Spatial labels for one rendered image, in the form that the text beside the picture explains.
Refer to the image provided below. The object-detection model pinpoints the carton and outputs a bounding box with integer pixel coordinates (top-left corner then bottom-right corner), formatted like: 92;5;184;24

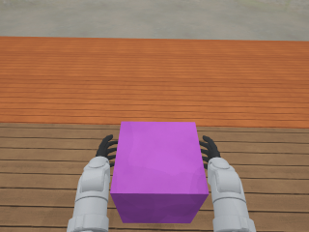
110;121;210;223

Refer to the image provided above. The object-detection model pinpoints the right robot forearm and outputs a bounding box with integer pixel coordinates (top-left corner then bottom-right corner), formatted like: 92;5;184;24
208;157;257;232

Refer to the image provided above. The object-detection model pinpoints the left robot forearm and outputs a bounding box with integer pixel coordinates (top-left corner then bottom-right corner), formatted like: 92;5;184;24
67;156;111;232

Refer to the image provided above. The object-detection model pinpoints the left robot hand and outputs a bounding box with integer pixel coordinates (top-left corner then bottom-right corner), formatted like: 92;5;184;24
96;134;119;167

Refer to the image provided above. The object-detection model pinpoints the right robot hand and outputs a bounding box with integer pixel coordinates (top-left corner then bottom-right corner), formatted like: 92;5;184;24
199;135;221;170

